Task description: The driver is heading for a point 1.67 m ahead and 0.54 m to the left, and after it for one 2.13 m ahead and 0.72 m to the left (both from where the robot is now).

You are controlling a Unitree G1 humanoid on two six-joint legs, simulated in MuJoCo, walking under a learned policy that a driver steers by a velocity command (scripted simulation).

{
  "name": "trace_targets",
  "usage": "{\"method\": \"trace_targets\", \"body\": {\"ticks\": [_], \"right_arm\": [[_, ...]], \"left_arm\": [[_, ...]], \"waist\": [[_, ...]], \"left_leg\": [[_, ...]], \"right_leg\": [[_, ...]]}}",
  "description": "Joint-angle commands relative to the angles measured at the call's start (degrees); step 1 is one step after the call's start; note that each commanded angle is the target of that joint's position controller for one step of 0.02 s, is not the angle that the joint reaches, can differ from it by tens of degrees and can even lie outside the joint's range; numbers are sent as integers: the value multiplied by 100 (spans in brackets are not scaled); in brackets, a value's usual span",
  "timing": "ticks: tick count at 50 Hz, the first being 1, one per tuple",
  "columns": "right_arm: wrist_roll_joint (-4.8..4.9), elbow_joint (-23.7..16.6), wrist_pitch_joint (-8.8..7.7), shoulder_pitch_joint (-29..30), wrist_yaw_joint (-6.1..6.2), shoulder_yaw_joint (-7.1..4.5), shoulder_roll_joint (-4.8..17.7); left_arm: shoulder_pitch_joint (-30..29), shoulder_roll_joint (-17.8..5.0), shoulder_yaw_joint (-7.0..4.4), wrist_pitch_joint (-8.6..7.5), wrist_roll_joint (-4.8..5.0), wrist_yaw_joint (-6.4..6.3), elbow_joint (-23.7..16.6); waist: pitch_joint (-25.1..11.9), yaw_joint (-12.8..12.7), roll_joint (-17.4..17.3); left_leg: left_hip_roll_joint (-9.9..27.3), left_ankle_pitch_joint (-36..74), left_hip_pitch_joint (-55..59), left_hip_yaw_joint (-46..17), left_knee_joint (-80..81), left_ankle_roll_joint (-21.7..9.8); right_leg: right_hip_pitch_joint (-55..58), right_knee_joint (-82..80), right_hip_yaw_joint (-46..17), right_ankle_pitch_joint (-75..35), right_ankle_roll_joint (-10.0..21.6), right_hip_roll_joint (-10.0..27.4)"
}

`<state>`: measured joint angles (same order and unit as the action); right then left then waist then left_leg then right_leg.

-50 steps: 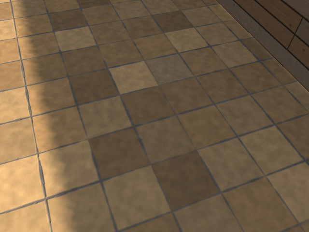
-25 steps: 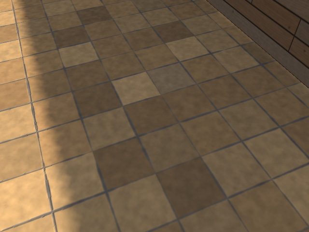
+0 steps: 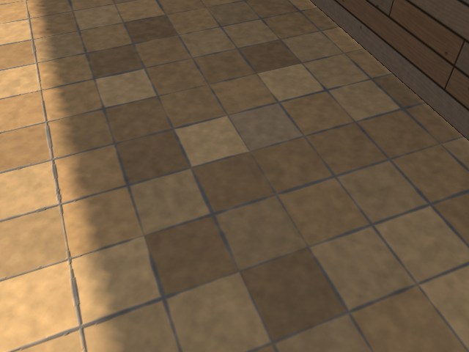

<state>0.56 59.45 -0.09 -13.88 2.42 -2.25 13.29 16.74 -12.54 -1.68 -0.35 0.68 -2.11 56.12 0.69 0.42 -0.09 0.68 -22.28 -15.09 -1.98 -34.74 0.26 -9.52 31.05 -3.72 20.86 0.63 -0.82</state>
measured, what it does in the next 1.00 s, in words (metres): walks ahead: right foot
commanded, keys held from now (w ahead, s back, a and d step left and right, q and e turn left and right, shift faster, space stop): w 0.62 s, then w+q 0.38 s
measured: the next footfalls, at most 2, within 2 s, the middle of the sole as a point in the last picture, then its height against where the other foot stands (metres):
right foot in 0.56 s outside the picture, level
left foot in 1.12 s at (200, 297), level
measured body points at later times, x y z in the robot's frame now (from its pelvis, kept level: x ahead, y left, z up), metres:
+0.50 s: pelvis +0.19 +0.01 +0.00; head +0.22 +0.01 +0.45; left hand +0.43 +0.22 -0.10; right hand +0.07 -0.23 -0.13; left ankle +0.01 +0.12 -0.73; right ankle +0.37 -0.12 -0.71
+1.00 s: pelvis +0.48 -0.02 +0.00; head +0.50 -0.01 +0.45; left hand +0.44 +0.24 -0.14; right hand +0.68 -0.24 -0.10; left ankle +0.65 +0.15 -0.69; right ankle +0.38 -0.12 -0.73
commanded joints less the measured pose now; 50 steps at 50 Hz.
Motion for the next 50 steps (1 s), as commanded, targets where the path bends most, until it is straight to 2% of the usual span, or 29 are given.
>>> {"method": "trace_targets", "body": {"ticks": [1,3,4,5,6,7,8,9,11,13,15,18,21,24,26,27,28,29,30,31,32,33,34,35,36,39,42,45,50], "right_arm": [[63,-385,-317,348,-98,-43,309],[141,-295,-470,-23,-206,-42,275],[144,-101,-515,-504,-230,-70,290],[88,120,-534,-1013,-241,-137,453],[58,274,-552,-1699,-238,-282,1001],[-12,344,-608,-2143,-330,-344,1424],[-59,203,-665,-1590,-335,-197,984],[-35,47,-696,-1233,-335,-127,726],[-3,-84,-681,-958,-351,-67,620],[-54,-19,-598,-1236,-318,18,396],[-64,4,-530,-1437,-246,22,497],[-74,-62,-474,-1453,-149,-4,736],[-13,-8,-479,-1636,-119,-45,837],[52,17,-452,-1593,-109,-103,871],[18,-50,-393,-1434,-114,-161,1001],[-18,-92,-341,-1344,-119,-167,1003],[-65,-172,-305,-1286,-126,-129,931],[-126,-316,-354,-1763,-187,30,406],[-50,-236,-496,-2073,-225,172,-69],[147,-401,-633,-1394,-246,-2,577],[263,-580,-705,-888,-230,-71,811],[223,-598,-715,-670,-178,-98,815],[165,-568,-651,-718,-147,-138,710],[152,-530,-553,-892,-144,-138,544],[162,-510,-467,-978,-144,-137,411],[124,-733,-322,-585,-120,-183,425],[77,-977,-366,-28,-172,-208,468],[45,-1212,-418,608,-297,-138,359],[59,-1763,-420,1483,-511,-43,277]], "left_arm": [[339,-1195,-292,-165,97,-11,-109],[-129,-1068,-254,-216,125,21,-238],[-449,-952,-216,-213,145,43,-335],[-628,-771,-167,-237,112,54,-425],[-722,-375,-64,-300,64,60,-564],[-795,-472,-106,-406,125,31,-765],[-701,-733,-167,-480,206,62,-712],[-548,-690,-160,-537,229,127,-601],[-665,-740,-220,-591,128,170,-539],[-830,-637,-236,-581,66,246,-558],[-1156,-449,-191,-542,45,287,-676],[-1943,-263,-80,-530,58,325,-980],[-2371,-361,-49,-523,99,393,-1145],[-2471,-553,-81,-550,111,460,-1267],[-1989,-815,-199,-570,98,466,-1178],[-1236,-1008,-318,-557,105,436,-960],[-214,-1246,-451,-524,124,383,-658],[679,-1756,-571,-497,-16,335,-487],[907,-1642,-503,-484,-9,384,-374],[454,-1186,-362,-520,41,396,-385],[-177,-994,-300,-553,44,387,-508],[-612,-834,-250,-595,-8,396,-579],[-833,-659,-205,-642,-78,420,-585],[-905,-549,-179,-670,-129,436,-521],[-875,-507,-175,-688,-125,438,-452],[-644,-721,-216,-735,-147,349,-253],[-472,-857,-228,-727,-175,236,-191],[-326,-969,-216,-701,-139,154,-184],[334,-1119,-253,-472,-43,110,20]], "waist": [[911,-186,1188],[989,162,1108],[897,438,910],[707,592,423],[363,736,-1040],[258,776,-1867],[551,448,-1008],[702,289,-720],[686,205,-470],[505,261,-593],[483,322,-534],[641,439,-486],[810,474,-575],[809,273,-550],[341,-92,-670],[-154,-493,-721],[-773,-953,-664],[-1716,-883,399],[-2430,-732,1416],[-1483,-739,1057],[-653,-551,750],[-321,-361,290],[-159,-142,280],[-158,27,429],[-101,90,470],[237,122,400],[348,12,225],[406,-192,140],[572,-492,9]], "left_leg": [[-134,-222,-831,370,-831,-180],[8,-257,-316,309,-173,-433],[-75,24,574,357,591,-494],[39,361,1333,-16,961,-475],[1044,-540,2080,-1804,1885,-883],[2091,-1003,2353,-3994,2671,-1593],[2189,-1042,2100,-3900,2625,-1619],[1924,-836,1983,-3190,2603,-1436],[1549,247,2003,-2122,2686,-1094],[1204,1454,1990,-1318,2715,-964],[1112,2210,1960,-919,2736,-1025],[992,2251,1401,-531,2925,-1025],[1109,2163,1198,-399,3078,-1062],[1363,2779,1714,-312,2836,-954],[1405,4623,2012,-170,2097,-821],[1260,5581,1924,-8,1194,-710],[1006,5467,1277,131,-57,-532],[359,3302,-797,313,-2237,-237],[-455,-978,-1902,-298,-3679,-125],[-120,-859,-2485,-627,-4263,-285],[186,-280,-2647,-444,-4212,-392],[461,258,-2325,-372,-3941,-405],[648,575,-1953,-388,-3662,-395],[756,720,-1605,-438,-3499,-391],[782,742,-1488,-429,-3376,-379],[808,1215,-1983,-486,-2952,-275],[697,2203,-2439,-557,-1954,-203],[593,2949,-2235,-92,-896,-196],[470,2476,-2804,275,-128,-360]], "right_leg": [[-790,-2104,-2231,2783,1130,1500],[-1073,-1955,-2040,2240,1070,1477],[-1436,-1623,-1536,1787,839,1133],[-1758,-768,-918,957,585,687],[-2478,1107,154,360,162,-50],[-3292,2462,119,1154,73,-333],[-3626,3307,-267,954,184,69],[-3743,3510,-275,370,313,303],[-3797,3165,-67,-502,384,626],[-3505,2762,189,-949,272,672],[-3510,2233,384,-1220,94,619],[-3017,962,573,-1850,-70,446],[-2536,313,638,-2265,-44,319],[-2405,-51,495,-2168,192,315],[-1597,-56,637,-1869,393,76],[-633,-16,751,-1752,537,-106],[800,21,587,-1698,730,22],[3093,-15,-1528,-842,1445,1489],[3671,-1208,-3944,541,1949,2364],[2921,-1601,-3685,853,1605,2085],[1927,-1741,-2753,345,1379,1984],[1037,-1898,-2026,-457,1257,1812],[441,-2056,-1397,-986,1135,1591],[90,-2207,-996,-1139,1067,1438],[-115,-2334,-713,-1243,1065,1363],[-353,-2612,-117,-1631,1130,1353],[-86,-2665,330,-2088,1058,1301],[75,-2717,848,-2376,907,1204],[1481,-2190,1144,-3183,843,1576]]}}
